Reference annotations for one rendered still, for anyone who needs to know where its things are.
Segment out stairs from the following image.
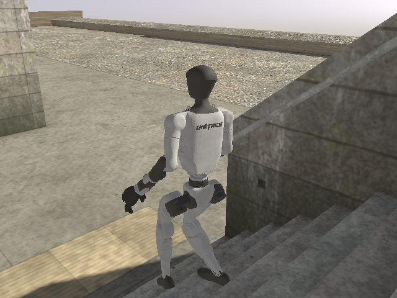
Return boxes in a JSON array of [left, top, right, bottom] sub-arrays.
[[123, 191, 397, 298]]

